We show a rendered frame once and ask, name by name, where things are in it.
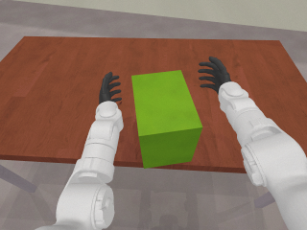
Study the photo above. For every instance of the robot left forearm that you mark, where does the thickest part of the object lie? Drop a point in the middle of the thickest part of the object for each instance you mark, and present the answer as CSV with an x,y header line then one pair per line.
x,y
96,163

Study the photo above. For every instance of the robot right hand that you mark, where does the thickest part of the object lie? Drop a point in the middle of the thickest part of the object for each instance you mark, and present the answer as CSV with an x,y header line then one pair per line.
x,y
218,71

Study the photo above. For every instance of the robot right forearm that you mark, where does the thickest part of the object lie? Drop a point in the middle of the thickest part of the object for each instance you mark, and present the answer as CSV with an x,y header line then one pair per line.
x,y
247,120

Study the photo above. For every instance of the right robot upper arm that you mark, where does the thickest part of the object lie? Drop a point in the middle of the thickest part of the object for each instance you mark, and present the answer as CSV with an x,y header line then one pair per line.
x,y
276,163

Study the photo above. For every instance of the carton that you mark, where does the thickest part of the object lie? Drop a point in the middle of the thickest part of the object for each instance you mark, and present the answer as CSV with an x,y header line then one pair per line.
x,y
169,126

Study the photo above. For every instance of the table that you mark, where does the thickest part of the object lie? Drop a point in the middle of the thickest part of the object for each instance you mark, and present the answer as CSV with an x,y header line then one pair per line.
x,y
50,89

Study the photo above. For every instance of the robot left hand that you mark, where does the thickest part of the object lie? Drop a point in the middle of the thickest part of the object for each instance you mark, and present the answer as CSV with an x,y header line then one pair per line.
x,y
105,93

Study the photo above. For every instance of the left robot upper arm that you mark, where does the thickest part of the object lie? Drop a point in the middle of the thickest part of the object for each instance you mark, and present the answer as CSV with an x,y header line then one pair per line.
x,y
84,206

